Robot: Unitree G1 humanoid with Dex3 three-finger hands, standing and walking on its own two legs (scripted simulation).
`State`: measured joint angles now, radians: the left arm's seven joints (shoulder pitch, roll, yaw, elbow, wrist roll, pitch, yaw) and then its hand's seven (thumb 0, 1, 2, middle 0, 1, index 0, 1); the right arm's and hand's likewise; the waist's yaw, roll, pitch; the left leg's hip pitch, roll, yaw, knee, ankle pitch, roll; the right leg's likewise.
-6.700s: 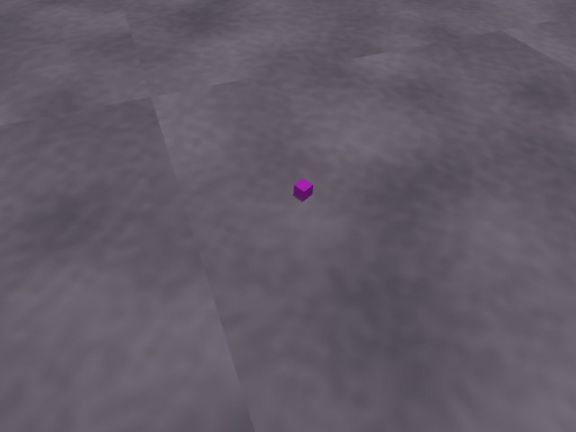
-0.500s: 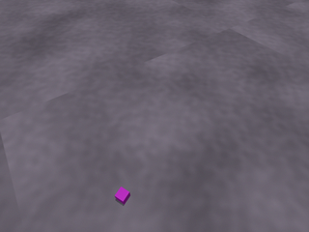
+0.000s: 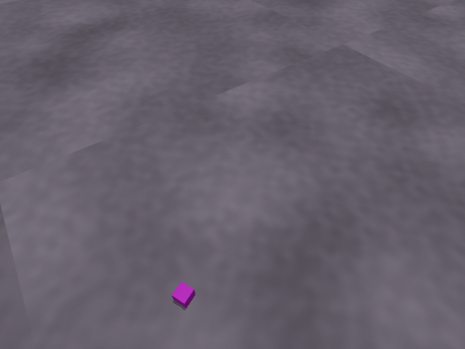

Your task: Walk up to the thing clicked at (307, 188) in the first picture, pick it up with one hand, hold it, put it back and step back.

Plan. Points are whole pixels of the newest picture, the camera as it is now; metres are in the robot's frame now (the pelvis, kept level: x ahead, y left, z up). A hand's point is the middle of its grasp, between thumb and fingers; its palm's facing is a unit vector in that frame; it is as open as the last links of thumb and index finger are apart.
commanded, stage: stand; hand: left
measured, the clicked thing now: (183, 294) +0.43 +0.20 -0.75
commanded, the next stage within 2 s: walk up in 0.46 s
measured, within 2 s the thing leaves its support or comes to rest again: neither
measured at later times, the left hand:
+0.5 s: hand out of the picture +0.07 +0.26 -0.16, palm faces -0.02 -0.94 -0.35, open 7.4 cm
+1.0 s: hand out of the picture +0.03 +0.31 -0.18, palm faces -0.07 -0.94 -0.34, open 7.4 cm
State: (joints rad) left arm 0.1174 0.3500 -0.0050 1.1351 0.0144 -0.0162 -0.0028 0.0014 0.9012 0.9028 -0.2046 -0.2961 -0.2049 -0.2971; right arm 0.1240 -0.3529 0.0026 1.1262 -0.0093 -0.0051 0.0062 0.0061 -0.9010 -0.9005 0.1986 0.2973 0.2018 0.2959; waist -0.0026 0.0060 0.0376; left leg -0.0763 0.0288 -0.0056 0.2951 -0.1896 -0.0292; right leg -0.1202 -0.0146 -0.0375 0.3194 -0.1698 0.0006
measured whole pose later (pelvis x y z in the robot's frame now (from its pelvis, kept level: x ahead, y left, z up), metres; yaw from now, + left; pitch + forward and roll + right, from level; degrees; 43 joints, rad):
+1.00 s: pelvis -0.10 +0.06 -0.02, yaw -2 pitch +0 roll -2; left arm 0.06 0.39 0.06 0.89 0.02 0.08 0.02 0.00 0.90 0.90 -0.20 -0.30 -0.20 -0.30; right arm 0.16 -0.34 -0.05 0.93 -0.03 0.04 -0.02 0.01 -0.90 -0.90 0.20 0.30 0.21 0.30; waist -0.02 -0.05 0.20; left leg -0.29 0.01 0.01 0.58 -0.29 0.04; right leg -0.46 0.13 0.15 1.20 -0.50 0.01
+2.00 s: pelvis -0.35 +0.00 -0.02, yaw -5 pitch -3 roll -2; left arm 0.31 0.36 0.07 0.95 0.05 -0.01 -0.01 0.00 0.90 0.90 -0.20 -0.30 -0.21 -0.30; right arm 0.18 -0.40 -0.06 0.86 -0.03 0.04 0.00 0.01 -0.90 -0.90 0.20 0.30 0.20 0.30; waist 0.03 0.05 0.07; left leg -0.38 0.03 -0.07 0.79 -0.46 0.01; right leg -0.15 0.03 0.05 0.58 -0.38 0.00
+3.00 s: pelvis -0.32 +0.02 -0.01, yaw -1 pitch -2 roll +0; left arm 0.05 0.36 0.03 1.05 0.00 -0.01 0.00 0.00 0.90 0.90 -0.20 -0.30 -0.20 -0.30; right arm 0.08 -0.32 -0.01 1.06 -0.01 -0.02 0.00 0.01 -0.90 -0.90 0.20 0.30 0.20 0.30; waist 0.01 -0.02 0.07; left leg -0.16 -0.03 -0.05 0.45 -0.25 0.01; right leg -0.16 -0.03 -0.02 0.43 -0.23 0.03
